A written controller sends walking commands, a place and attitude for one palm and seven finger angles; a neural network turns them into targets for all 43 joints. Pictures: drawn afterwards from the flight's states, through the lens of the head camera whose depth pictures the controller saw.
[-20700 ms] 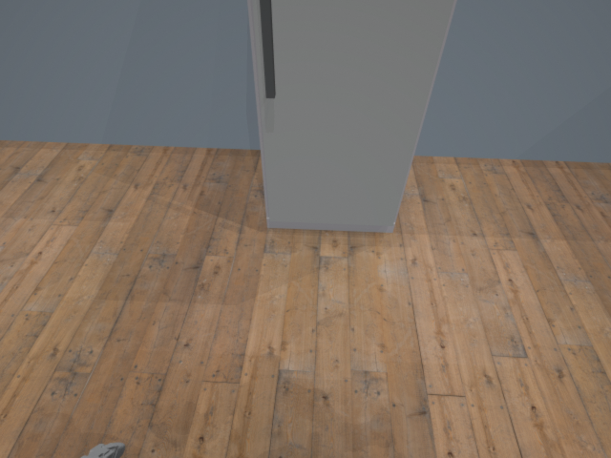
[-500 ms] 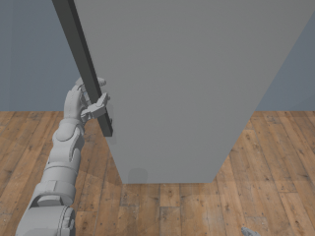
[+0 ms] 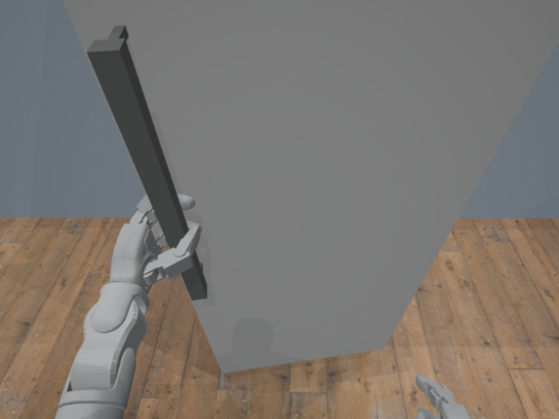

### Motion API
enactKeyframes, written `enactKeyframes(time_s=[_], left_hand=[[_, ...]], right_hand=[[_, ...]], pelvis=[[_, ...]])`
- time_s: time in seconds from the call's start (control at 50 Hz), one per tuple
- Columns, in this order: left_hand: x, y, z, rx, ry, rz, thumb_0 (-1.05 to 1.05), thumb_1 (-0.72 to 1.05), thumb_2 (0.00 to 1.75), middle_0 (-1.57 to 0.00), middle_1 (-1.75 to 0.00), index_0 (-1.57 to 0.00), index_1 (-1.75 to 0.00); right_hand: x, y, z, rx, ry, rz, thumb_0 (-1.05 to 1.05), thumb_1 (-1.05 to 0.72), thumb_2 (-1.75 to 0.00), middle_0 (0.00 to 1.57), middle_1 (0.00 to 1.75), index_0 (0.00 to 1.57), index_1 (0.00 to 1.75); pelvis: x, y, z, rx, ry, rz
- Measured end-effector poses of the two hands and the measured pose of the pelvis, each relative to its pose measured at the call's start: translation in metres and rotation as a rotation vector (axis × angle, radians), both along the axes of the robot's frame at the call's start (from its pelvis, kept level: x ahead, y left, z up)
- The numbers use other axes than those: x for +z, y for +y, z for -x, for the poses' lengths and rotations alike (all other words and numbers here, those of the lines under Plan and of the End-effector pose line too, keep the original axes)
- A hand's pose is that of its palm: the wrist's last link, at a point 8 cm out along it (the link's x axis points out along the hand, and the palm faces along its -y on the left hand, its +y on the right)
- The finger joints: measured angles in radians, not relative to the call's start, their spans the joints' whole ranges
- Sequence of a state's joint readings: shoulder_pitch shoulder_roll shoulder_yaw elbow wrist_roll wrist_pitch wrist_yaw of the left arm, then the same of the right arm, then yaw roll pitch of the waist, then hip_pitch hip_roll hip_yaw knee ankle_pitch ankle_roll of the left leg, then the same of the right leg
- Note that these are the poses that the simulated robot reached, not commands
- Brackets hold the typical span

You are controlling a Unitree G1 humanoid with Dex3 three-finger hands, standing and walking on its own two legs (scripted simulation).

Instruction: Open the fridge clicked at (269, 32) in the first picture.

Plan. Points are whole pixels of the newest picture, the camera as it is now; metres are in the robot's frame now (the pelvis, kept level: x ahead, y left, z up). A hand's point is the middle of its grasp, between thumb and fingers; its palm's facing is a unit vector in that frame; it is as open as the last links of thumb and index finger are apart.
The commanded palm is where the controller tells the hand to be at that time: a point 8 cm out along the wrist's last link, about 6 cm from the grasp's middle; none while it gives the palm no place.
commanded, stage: walk backward, drawing the door open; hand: left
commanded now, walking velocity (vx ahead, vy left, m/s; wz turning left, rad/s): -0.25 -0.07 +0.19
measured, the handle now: (170, 199) +0.37 +0.16 +0.15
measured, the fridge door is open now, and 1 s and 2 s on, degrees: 9 35 58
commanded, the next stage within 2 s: stop walking and hold the door back in 1.66 s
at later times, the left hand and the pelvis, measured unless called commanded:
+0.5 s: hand (202, 327) +0.21 +0.10 +0.11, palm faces +0.10 -0.98 -0.17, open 6.9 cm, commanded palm +0.17 +0.15 +0.11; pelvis -0.07 -0.03 +0.01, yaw +4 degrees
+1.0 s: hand out of the picture +0.12 +0.03 +0.11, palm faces +0.27 -0.94 -0.22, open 7.1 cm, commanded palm +0.07 +0.07 +0.11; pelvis -0.12 -0.16 -0.01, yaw +16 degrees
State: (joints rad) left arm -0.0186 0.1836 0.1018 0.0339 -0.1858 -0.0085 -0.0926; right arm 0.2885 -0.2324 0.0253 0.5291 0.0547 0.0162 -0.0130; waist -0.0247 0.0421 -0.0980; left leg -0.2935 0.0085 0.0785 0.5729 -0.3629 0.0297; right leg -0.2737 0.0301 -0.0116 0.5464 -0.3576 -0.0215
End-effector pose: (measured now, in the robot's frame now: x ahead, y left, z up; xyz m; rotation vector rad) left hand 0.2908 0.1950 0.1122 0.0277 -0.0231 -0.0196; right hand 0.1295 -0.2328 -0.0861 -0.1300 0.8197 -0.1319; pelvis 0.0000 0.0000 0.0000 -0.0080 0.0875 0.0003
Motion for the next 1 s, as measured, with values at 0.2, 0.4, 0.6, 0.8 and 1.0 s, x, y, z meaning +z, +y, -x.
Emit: enactKeyframes(time_s=[0.2, 0.4, 0.6, 0.8, 1.0], left_hand=[[0.005, -0.013, 0.044, 0.052, -0.015, -0.125, -0.01, 0.58, 0.72, -0.36, -1.36, -0.31, -1.36], [0.006, -0.033, 0.085, 0.106, 0.003, -0.136, -0.01, 0.59, 0.69, -0.34, -1.35, -0.29, -1.37], [0.007, -0.060, 0.131, 0.142, 0.002, -0.149, -0.01, 0.60, 0.66, -0.34, -1.35, -0.28, -1.36], [0.007, -0.092, 0.173, 0.220, 0.006, -0.166, -0.02, 0.58, 0.68, -0.35, -1.35, -0.29, -1.37], [0.005, -0.121, 0.205, 0.293, -0.034, -0.198, -0.05, 0.55, 0.70, -0.38, -1.37, -0.28, -1.37]], right_hand=[[0.013, 0.015, -0.035, 0.060, -0.043, 0.052, 0.01, -0.91, -0.90, 0.20, 0.30, 0.20, 0.30], [0.011, 0.021, -0.002, 0.090, -0.042, -0.010, 0.00, -0.91, -0.90, 0.20, 0.30, 0.20, 0.30], [-0.005, -0.023, 0.061, 0.065, 0.044, 0.002, 0.01, -0.91, -0.90, 0.20, 0.30, 0.20, 0.30], [-0.019, -0.080, 0.083, 0.042, 0.049, 0.012, 0.01, -0.91, -0.90, 0.20, 0.30, 0.20, 0.30], [-0.022, -0.119, 0.075, 0.159, -0.008, 0.050, 0.01, -0.91, -0.90, 0.20, 0.30, 0.20, 0.30]], pelvis=[[0.007, 0.004, 0.020, 0.037, -0.047, -0.003], [0.009, -0.014, 0.052, 0.051, -0.072, -0.023], [0.010, -0.049, 0.087, 0.083, -0.071, -0.029], [0.003, -0.098, 0.108, 0.126, -0.081, -0.050], [-0.007, -0.156, 0.123, 0.274, -0.096, -0.034]])
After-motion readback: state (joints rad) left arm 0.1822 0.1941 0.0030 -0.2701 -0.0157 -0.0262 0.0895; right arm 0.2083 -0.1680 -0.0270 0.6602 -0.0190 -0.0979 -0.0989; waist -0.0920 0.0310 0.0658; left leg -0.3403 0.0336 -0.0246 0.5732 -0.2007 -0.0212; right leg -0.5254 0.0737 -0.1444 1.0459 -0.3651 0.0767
